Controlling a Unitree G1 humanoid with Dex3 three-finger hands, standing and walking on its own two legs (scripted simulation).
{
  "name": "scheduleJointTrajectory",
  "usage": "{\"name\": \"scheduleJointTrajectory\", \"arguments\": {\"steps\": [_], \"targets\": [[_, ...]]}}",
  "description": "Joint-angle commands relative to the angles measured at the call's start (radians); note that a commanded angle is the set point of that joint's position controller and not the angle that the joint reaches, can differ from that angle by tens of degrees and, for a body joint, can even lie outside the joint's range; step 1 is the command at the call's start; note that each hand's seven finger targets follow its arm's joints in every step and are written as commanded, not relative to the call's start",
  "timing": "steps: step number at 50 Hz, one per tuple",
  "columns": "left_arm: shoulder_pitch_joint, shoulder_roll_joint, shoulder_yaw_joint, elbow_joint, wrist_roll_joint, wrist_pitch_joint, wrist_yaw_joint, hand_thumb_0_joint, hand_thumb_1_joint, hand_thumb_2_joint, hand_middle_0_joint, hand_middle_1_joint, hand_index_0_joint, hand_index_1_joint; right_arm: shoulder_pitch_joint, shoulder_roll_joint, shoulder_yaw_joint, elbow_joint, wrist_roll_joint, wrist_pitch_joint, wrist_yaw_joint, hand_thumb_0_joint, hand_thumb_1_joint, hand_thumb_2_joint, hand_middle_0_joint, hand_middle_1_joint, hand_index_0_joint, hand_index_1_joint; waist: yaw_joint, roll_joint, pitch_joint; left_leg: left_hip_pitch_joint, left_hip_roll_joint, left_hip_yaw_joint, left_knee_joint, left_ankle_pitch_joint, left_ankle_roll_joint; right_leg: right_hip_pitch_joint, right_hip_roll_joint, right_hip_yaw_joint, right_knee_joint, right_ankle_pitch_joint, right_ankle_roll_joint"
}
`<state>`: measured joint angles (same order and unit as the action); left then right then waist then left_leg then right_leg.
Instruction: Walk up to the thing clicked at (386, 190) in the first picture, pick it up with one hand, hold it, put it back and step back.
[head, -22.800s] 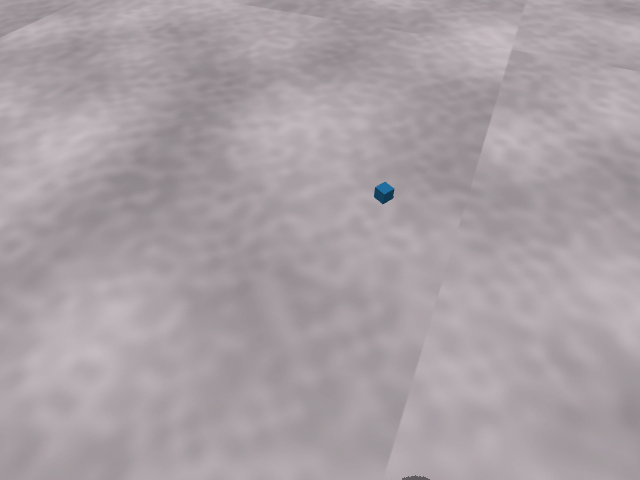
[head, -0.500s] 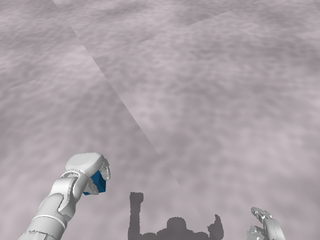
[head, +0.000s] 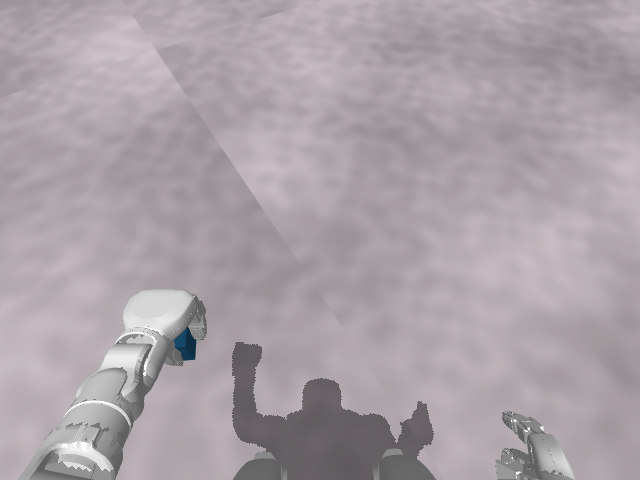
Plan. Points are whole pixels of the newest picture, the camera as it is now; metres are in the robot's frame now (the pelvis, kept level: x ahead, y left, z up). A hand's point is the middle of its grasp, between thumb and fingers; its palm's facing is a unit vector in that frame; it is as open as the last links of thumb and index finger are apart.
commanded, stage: crouch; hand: left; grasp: from above
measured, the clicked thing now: (171, 336) +0.34 +0.24 -0.12
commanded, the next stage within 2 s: lower in 1.60 s
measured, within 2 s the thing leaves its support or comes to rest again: neither
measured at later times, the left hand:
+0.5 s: hand (208, 353) +0.38 +0.24 -0.33, palm faces -0.46 +0.04 -0.89, open 5.7 cm
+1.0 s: hand (217, 362) +0.41 +0.25 -0.48, palm faces -0.45 +0.00 -0.89, open 5.7 cm
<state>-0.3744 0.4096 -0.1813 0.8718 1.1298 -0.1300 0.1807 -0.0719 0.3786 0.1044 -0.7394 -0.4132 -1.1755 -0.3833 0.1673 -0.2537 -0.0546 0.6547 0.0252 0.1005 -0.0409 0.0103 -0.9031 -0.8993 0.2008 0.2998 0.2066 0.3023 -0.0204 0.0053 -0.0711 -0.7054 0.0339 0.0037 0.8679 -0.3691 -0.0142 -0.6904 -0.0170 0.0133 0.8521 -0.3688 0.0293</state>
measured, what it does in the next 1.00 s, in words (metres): lowers itself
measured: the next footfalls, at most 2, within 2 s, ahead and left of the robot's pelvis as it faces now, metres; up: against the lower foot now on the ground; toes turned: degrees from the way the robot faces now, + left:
none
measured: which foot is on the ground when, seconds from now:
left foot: down 0.00-1.00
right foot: down 0.00-1.00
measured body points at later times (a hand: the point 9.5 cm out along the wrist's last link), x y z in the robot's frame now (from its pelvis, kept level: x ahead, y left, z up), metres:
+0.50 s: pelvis -0.05 +0.02 -0.20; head +0.13 +0.03 +0.21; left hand +0.40 +0.23 -0.28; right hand -0.02 -0.26 -0.33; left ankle +0.03 +0.13 -0.69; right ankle +0.03 -0.14 -0.69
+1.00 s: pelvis -0.06 +0.01 -0.32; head +0.18 +0.05 +0.06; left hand +0.43 +0.25 -0.43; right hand +0.01 -0.28 -0.44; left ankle +0.03 +0.13 -0.69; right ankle +0.03 -0.14 -0.69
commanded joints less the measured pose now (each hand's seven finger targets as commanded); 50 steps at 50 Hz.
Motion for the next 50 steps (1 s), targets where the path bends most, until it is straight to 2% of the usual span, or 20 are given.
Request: {"name": "scheduleJointTrajectory", "arguments": {"steps": [1,6,8,12,14,22,23,25,26,29,31,32,33,35,36,41,43,45,48,50], "targets": [[-0.403,0.16,0.071,-0.012,0.047,-0.003,0.14,0.0,0.882,0.316,-1.095,-0.516,-1.198,-0.413,0.072,-0.15,-0.064,-0.059,-0.021,-0.033,0.01,0.0,-0.901,-0.901,0.2,0.3,0.2,0.3,-0.056,0.021,-0.39,-0.002,-0.043,0.022,0.158,0.185,0.02,-0.138,0.041,-0.017,0.099,0.158,-0.044],[-0.545,0.189,0.084,0.057,0.058,0.019,0.188,0.0,0.907,0.343,-1.114,-0.527,-1.217,-0.424,0.112,-0.169,-0.075,-0.027,-0.034,-0.058,0.012,0.0,-0.902,-0.901,0.2,0.3,0.2,0.3,-0.079,0.093,-0.511,-0.146,-0.035,-0.009,0.293,0.091,0.02,-0.348,0.042,-0.038,0.265,0.075,-0.054],[-0.595,0.243,0.116,0.064,0.061,0.027,0.203,0.0,0.895,0.366,-1.111,-0.529,-1.209,-0.431,0.118,-0.177,-0.079,-0.017,-0.042,-0.07,0.005,0.0,-0.903,-0.901,0.2,0.3,0.2,0.3,-0.074,0.116,-0.557,-0.201,-0.027,-0.031,0.335,0.031,0.014,-0.432,0.04,-0.047,0.333,0.024,-0.06],[-0.625,0.241,0.129,0.122,0.055,0.049,0.212,0.0,0.885,0.382,-1.108,-0.506,-1.199,-0.415,0.133,-0.18,-0.078,-0.005,-0.056,-0.09,-0.002,0.0,-0.899,-0.899,0.2,0.3,0.2,0.3,-0.09,0.113,-0.615,-0.326,-0.022,-0.059,0.415,-0.07,0.011,-0.545,0.038,-0.058,0.447,-0.052,-0.064],[-0.635,0.247,0.138,0.134,0.046,0.059,0.207,0.0,0.882,0.393,-1.102,-0.513,-1.193,-0.422,0.138,-0.182,-0.08,0.005,-0.059,-0.099,-0.002,0.0,-0.898,-0.898,0.2,0.3,0.2,0.3,-0.092,0.118,-0.67,-0.356,-0.022,-0.058,0.468,-0.058,0.013,-0.587,0.039,-0.058,0.497,-0.052,-0.066],[-0.66,0.287,0.172,0.27,0.042,0.036,0.165,0.0,0.904,0.368,-1.105,-0.517,-1.207,-0.415,0.16,-0.191,-0.07,0.016,-0.072,-0.128,0.018,0.0,-0.897,-0.899,0.2,0.3,0.2,0.3,-0.14,0.074,-0.621,-0.638,-0.034,-0.082,0.637,-0.22,0.025,-0.8,0.038,-0.076,0.658,-0.188,-0.067],[-0.708,0.295,0.17,0.231,0.042,0.022,0.16,0.0,0.928,0.334,-1.1,-0.514,-1.214,-0.4,0.162,-0.191,-0.07,0.02,-0.073,-0.134,0.022,0.0,-0.894,-0.897,0.2,0.3,0.2,0.3,-0.142,0.087,-0.644,-0.642,-0.034,-0.088,0.657,-0.234,0.025,-0.827,0.039,-0.08,0.679,-0.199,-0.069],[-0.752,0.362,0.199,0.208,0.059,-0.003,0.162,0.0,0.937,0.358,-1.131,-0.503,-1.232,-0.402,0.16,-0.193,-0.063,0.019,-0.075,-0.14,0.029,0.0,-0.897,-0.9,0.2,0.3,0.2,0.3,-0.139,0.133,-0.68,-0.69,-0.04,-0.07,0.709,-0.24,0.028,-0.856,0.037,-0.073,0.715,-0.207,-0.07],[-0.696,0.372,0.213,0.264,0.068,-0.01,0.164,0.0,0.945,0.338,-1.121,-0.511,-1.232,-0.399,0.168,-0.198,-0.056,0.02,-0.078,-0.141,0.036,0.0,-0.897,-0.9,0.2,0.3,0.2,0.3,-0.14,0.103,-0.669,-0.711,-0.04,-0.074,0.731,-0.226,0.028,-0.87,0.035,-0.078,0.739,-0.199,-0.068],[-0.75,0.378,0.219,0.22,0.085,-0.04,0.175,0.0,0.992,0.374,-1.146,-0.529,-1.258,-0.417,0.185,-0.186,-0.038,0.038,-0.091,-0.151,0.057,0.0,-0.895,-0.899,0.2,0.3,0.2,0.3,-0.151,0.155,-0.733,-0.71,-0.039,-0.077,0.8,-0.18,0.025,-0.939,0.031,-0.087,0.805,-0.163,-0.067],[-0.757,0.419,0.25,0.214,0.104,-0.058,0.189,0.0,0.989,0.358,-1.144,-0.531,-1.259,-0.416,0.192,-0.209,-0.047,0.045,-0.1,-0.154,0.066,0.0,-0.898,-0.901,0.2,0.3,0.2,0.3,-0.152,0.199,-0.771,-0.678,-0.036,-0.076,0.841,-0.111,0.022,-0.971,0.029,-0.09,0.846,-0.114,-0.067],[-0.825,0.435,0.25,0.148,0.108,-0.071,0.198,0.0,0.982,0.339,-1.131,-0.525,-1.25,-0.406,0.191,-0.194,-0.04,0.048,-0.103,-0.156,0.071,0.0,-0.896,-0.9,0.2,0.3,0.2,0.3,-0.145,0.245,-0.816,-0.681,-0.038,-0.067,0.856,-0.106,0.018,-0.968,0.033,-0.092,0.868,-0.11,-0.071],[-0.784,0.458,0.275,0.192,0.12,-0.069,0.21,0.0,0.958,0.349,-1.134,-0.513,-1.243,-0.403,0.193,-0.214,-0.051,0.054,-0.107,-0.155,0.073,0.0,-0.899,-0.902,0.2,0.3,0.2,0.3,-0.135,0.248,-0.813,-0.68,-0.038,-0.061,0.874,-0.09,0.019,-0.982,0.032,-0.092,0.88,-0.1,-0.07],[-0.77,0.398,0.249,0.237,0.125,-0.068,0.22,0.0,0.96,0.359,-1.141,-0.502,-1.246,-0.397,0.209,-0.201,-0.046,0.056,-0.117,-0.157,0.089,0.0,-0.899,-0.902,0.2,0.3,0.2,0.3,-0.163,0.225,-0.79,-0.697,-0.036,-0.054,0.916,-0.064,0.025,-0.999,0.036,-0.099,0.895,-0.081,-0.067],[-0.811,0.411,0.253,0.215,0.125,-0.071,0.225,0.0,0.961,0.367,-1.13,-0.515,-1.239,-0.406,0.212,-0.208,-0.047,0.063,-0.121,-0.16,0.095,0.0,-0.897,-0.901,0.2,0.3,0.2,0.3,-0.174,0.236,-0.79,-0.713,-0.033,-0.057,0.928,-0.064,0.024,-1.016,0.033,-0.103,0.908,-0.079,-0.066],[-0.818,0.448,0.268,0.23,0.119,-0.059,0.23,0.0,0.949,0.33,-1.119,-0.507,-1.231,-0.394,0.214,-0.21,-0.052,0.067,-0.131,-0.16,0.117,0.0,-0.901,-0.902,0.2,0.3,0.2,0.3,-0.157,0.245,-0.825,-0.74,-0.03,-0.037,1.003,-0.015,0.031,-1.001,0.043,-0.105,0.951,-0.031,-0.063],[-0.852,0.462,0.27,0.218,0.118,-0.061,0.228,0.0,0.973,0.373,-1.146,-0.513,-1.249,-0.41,0.211,-0.208,-0.052,0.067,-0.133,-0.156,0.12,0.0,-0.901,-0.902,0.2,0.3,0.2,0.3,-0.167,0.235,-0.84,-0.772,-0.028,-0.035,1.036,-0.024,0.035,-1.001,0.049,-0.107,0.971,-0.029,-0.061],[-0.835,0.444,0.259,0.273,0.119,-0.063,0.224,0.0,0.989,0.358,-1.145,-0.529,-1.259,-0.415,0.206,-0.205,-0.046,0.074,-0.139,-0.152,0.127,0.0,-0.902,-0.901,0.2,0.3,0.2,0.3,-0.177,0.215,-0.765,-0.85,-0.029,-0.029,1.056,-0.057,0.039,-1.01,0.052,-0.105,0.981,-0.045,-0.057],[-0.868,0.492,0.279,0.264,0.12,-0.067,0.223,0.0,0.963,0.342,-1.134,-0.508,-1.243,-0.399,0.194,-0.212,-0.044,0.075,-0.139,-0.149,0.129,0.0,-0.902,-0.902,0.2,0.3,0.2,0.3,-0.165,0.235,-0.775,-0.877,-0.027,-0.027,1.08,-0.073,0.038,-1.031,0.055,-0.108,1.013,-0.055,-0.059],[-0.83,0.469,0.266,0.326,0.127,-0.069,0.217,0.0,0.965,0.331,-1.122,-0.514,-1.238,-0.398,0.196,-0.213,-0.037,0.073,-0.14,-0.149,0.136,0.0,-0.901,-0.901,0.2,0.3,0.2,0.3,-0.178,0.209,-0.733,-0.907,-0.028,-0.037,1.085,-0.09,0.036,-1.052,0.055,-0.12,1.035,-0.071,-0.061]]}}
